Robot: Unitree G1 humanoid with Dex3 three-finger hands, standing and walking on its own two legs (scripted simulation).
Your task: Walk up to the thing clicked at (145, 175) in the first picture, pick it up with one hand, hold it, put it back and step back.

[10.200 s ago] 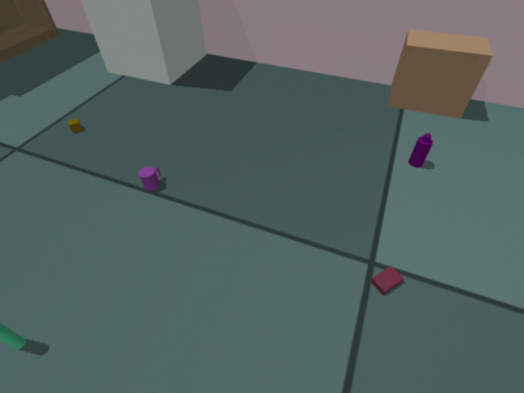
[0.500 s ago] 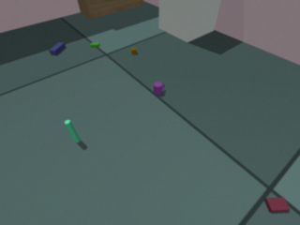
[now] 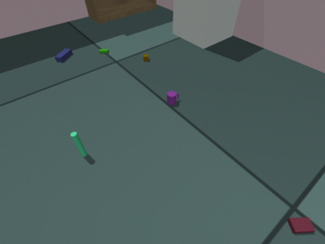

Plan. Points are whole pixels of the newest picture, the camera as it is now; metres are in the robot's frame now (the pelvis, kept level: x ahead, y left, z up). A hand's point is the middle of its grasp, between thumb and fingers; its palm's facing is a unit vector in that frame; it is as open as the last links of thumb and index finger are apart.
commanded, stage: stand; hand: left
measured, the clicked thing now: (173, 97) +1.48 +0.00 -0.73
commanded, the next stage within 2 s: walk up in 0.64 s
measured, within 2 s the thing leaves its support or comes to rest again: neither
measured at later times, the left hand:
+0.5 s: hand out of the picture +0.07 +0.26 -0.15, palm faces -0.03 -0.93 -0.36, open 7.3 cm
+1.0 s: hand (72, 213) +0.24 +0.30 -0.13, palm faces -0.33 -0.80 -0.50, open 7.4 cm
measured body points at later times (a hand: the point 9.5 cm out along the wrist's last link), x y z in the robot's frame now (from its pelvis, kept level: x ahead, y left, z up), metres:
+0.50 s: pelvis +0.00 +0.00 +0.00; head +0.00 +0.00 +0.45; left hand +0.07 +0.31 -0.13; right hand +0.07 -0.30 -0.13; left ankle +0.00 +0.14 -0.75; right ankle +0.00 -0.14 -0.75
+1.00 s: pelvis +0.07 +0.02 -0.02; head +0.08 -0.02 +0.43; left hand +0.25 +0.34 -0.10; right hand +0.01 -0.33 -0.14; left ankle -0.01 +0.15 -0.75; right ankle +0.09 -0.13 -0.73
